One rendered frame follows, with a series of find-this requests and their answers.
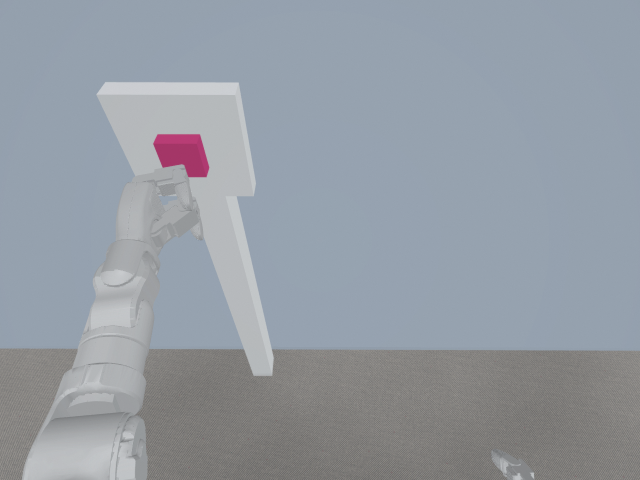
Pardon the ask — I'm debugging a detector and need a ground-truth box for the left robot hand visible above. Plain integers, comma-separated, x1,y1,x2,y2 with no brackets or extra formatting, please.
116,164,203,256

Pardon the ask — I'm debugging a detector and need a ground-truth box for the robot left upper arm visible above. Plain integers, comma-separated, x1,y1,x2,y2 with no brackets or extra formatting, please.
27,412,148,480

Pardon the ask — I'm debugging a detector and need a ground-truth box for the right robot hand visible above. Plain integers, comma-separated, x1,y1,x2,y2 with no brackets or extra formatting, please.
491,449,534,480

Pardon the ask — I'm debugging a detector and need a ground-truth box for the panel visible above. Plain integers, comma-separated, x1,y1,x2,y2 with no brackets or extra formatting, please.
96,82,274,376

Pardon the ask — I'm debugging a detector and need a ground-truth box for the left robot forearm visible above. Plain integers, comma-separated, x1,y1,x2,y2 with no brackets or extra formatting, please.
22,239,160,480

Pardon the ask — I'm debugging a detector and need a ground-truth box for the button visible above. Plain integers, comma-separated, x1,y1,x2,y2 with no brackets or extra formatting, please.
153,134,209,177

